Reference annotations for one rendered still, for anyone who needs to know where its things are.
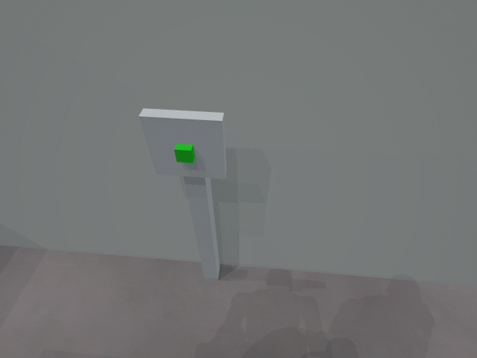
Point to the button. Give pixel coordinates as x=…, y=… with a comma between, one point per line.
x=184, y=153

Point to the panel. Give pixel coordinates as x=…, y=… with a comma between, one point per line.
x=163, y=129

